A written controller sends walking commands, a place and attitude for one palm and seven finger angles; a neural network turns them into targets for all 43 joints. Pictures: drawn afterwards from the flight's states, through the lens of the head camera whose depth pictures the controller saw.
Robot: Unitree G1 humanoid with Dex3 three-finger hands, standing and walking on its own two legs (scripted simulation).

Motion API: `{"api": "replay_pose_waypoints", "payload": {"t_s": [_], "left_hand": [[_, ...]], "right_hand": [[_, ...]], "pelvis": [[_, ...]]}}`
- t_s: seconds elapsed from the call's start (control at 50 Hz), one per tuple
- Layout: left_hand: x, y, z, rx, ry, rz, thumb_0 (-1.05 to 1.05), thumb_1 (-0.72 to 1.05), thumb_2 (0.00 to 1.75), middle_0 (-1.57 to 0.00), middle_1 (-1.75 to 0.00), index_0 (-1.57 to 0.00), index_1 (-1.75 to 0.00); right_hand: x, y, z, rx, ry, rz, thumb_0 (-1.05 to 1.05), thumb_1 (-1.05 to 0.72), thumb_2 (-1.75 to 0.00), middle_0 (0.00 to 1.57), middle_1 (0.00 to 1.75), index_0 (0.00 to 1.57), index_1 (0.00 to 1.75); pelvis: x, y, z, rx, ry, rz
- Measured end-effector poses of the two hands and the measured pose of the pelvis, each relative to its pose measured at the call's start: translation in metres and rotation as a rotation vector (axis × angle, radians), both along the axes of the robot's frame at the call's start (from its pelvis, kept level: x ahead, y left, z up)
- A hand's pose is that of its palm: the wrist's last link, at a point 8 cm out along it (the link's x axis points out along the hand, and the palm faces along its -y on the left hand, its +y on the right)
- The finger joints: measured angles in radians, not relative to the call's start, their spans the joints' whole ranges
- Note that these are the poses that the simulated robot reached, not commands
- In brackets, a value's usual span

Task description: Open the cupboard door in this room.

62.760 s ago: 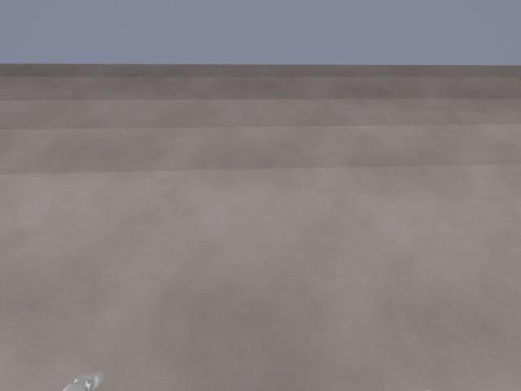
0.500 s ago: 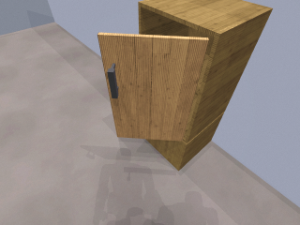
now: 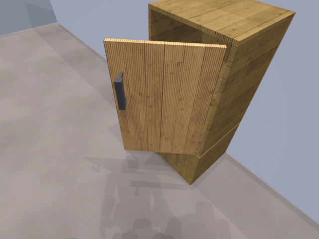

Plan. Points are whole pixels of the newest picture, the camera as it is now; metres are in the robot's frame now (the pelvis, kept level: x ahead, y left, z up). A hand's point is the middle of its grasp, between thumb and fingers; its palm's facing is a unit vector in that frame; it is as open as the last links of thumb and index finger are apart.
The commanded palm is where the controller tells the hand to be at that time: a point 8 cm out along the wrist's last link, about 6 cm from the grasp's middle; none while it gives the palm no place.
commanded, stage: look again from close up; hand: left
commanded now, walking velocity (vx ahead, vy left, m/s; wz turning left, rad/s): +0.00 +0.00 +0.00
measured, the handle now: (121, 91) +0.58 +0.17 +0.03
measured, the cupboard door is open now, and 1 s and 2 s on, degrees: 45 45 45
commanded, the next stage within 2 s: raise the hand with hooked fingers in 0.08 s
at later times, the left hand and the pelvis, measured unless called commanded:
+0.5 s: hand (103, 191) +0.23 +0.15 +0.00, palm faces +0.03 -1.00 +0.02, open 8.0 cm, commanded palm +0.14 +0.23 -0.05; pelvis +0.00 -0.01 -0.04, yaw +1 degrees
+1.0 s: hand (85, 195) +0.23 +0.21 -0.02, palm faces -0.08 -1.00 -0.02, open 11.0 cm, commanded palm +0.18 +0.27 -0.01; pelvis +0.00 -0.02 -0.07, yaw +2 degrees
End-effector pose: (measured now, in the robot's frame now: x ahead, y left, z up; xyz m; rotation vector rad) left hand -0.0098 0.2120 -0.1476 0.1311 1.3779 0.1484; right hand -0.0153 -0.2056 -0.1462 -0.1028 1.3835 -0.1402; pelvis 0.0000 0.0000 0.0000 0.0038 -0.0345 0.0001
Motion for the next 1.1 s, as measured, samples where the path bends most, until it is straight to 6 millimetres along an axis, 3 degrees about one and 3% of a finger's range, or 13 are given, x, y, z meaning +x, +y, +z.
{"api": "replay_pose_waypoints", "payload": {"t_s": [0.22, 0.32, 0.4, 0.46, 0.5, 0.56, 0.62, 0.68, 0.76, 0.82, 0.88, 0.98, 1.1], "left_hand": [[0.013, 0.006, 0.004, 0.012, -0.026, 0.043, 0.02, 0.93, 0.9, -0.2, -0.3, -0.2, -0.3], [0.11, 0.037, 0.083, 0.135, -0.607, 0.124, 0.05, 0.93, 0.89, -0.2, -0.32, -0.2, -0.32], [0.189, 0.027, 0.147, 0.096, -1.065, 0.034, 0.03, 0.86, 0.86, -0.2, -0.36, -0.2, -0.35], [0.219, 0.007, 0.161, -0.036, -1.319, -0.045, 0.02, 0.79, 0.84, -0.2, -0.39, -0.2, -0.39], [0.219, -0.005, 0.151, -0.124, -1.39, -0.114, 0.01, 0.74, 0.82, -0.21, -0.42, -0.21, -0.42], [0.198, -0.008, 0.117, -0.178, -1.327, -0.187, 0.01, 0.67, 0.8, -0.21, -0.46, -0.22, -0.46], [0.165, 0.006, 0.085, -0.159, -1.195, -0.117, 0.01, 0.59, 0.77, -0.23, -0.51, -0.23, -0.5], [0.137, 0.029, 0.084, -0.043, -1.17, -0.02, 0.01, 0.52, 0.74, -0.23, -0.55, -0.23, -0.55], [0.134, 0.047, 0.117, 0.085, -1.34, -0.025, 0.01, 0.42, 0.7, -0.23, -0.61, -0.24, -0.61], [0.16, 0.043, 0.133, 0.044, -1.446, -0.145, 0.01, 0.35, 0.67, -0.23, -0.66, -0.24, -0.65], [0.195, 0.036, 0.128, -0.079, -1.393, -0.268, 0.01, 0.28, 0.64, -0.24, -0.7, -0.24, -0.7], [0.222, 0.044, 0.123, -0.186, -1.215, -0.25, 0.01, 0.17, 0.59, -0.25, -0.78, -0.25, -0.77], [0.209, 0.073, 0.155, -0.03, -1.324, -0.114, 0.0, 0.03, 0.53, -0.26, -0.87, -0.26, -0.86]], "right_hand": [[0.021, -0.008, 0.004, -0.032, -0.043, 0.013, 0.01, -0.92, -0.9, 0.2, 0.3, 0.2, 0.3], [0.069, -0.03, 0.018, -0.096, -0.375, 0.034, 0.02, -0.92, -0.9, 0.2, 0.3, 0.21, 0.3], [0.125, -0.045, 0.036, -0.125, -0.623, 0.092, 0.02, -0.92, -0.9, 0.2, 0.3, 0.2, 0.3], [0.164, -0.054, 0.055, -0.147, -0.773, 0.14, 0.02, -0.91, -0.9, 0.2, 0.3, 0.2, 0.3], [0.187, -0.06, 0.067, -0.161, -0.846, 0.179, 0.02, -0.91, -0.9, 0.2, 0.3, 0.2, 0.3], [0.217, -0.067, 0.077, -0.186, -0.913, 0.224, 0.02, -0.91, -0.9, 0.2, 0.3, 0.21, 0.3], [0.24, -0.068, 0.077, -0.2, -0.929, 0.265, 0.02, -0.91, -0.9, 0.2, 0.3, 0.2, 0.3], [0.255, -0.06, 0.065, -0.189, -0.916, 0.311, 0.02, -0.91, -0.9, 0.2, 0.3, 0.2, 0.3], [0.257, -0.04, 0.035, -0.128, -0.861, 0.359, 0.01, -0.91, -0.9, 0.19, 0.3, 0.2, 0.3], [0.245, -0.024, 0.01, -0.069, -0.811, 0.363, 0.02, -0.91, -0.9, 0.2, 0.3, 0.2, 0.3], [0.224, -0.015, -0.007, -0.025, -0.756, 0.309, 0.02, -0.9, -0.9, 0.2, 0.3, 0.21, 0.3], [0.182, -0.02, -0.005, -0.028, -0.678, 0.184, 0.02, -0.9, -0.9, 0.2, 0.3, 0.21, 0.3], [0.156, -0.04, 0.011, -0.105, -0.635, 0.157, 0.02, -0.9, -0.9, 0.2, 0.3, 0.21, 0.3]], "pelvis": [[0.006, 0.002, -0.001, -0.004, -0.002, -0.001], [0.009, 0.002, -0.006, 0.011, 0.018, 0.027], [0.005, -0.001, -0.015, 0.004, 0.069, 0.047], [0.002, -0.008, -0.028, 0.009, 0.128, 0.03], [0.002, -0.013, -0.037, 0.01, 0.153, 0.022], [0.003, -0.02, -0.052, 0.011, 0.192, 0.018], [0.004, -0.025, -0.063, 0.003, 0.219, 0.027], [0.004, -0.028, -0.071, -0.016, 0.24, 0.047], [0.002, -0.029, -0.079, -0.047, 0.258, 0.078], [-0.002, -0.027, -0.085, -0.063, 0.268, 0.088], [-0.006, -0.026, -0.085, -0.061, 0.275, 0.08], [-0.004, -0.021, -0.073, -0.04, 0.268, 0.049], [0.002, -0.013, -0.06, -0.035, 0.253, 0.044]]}}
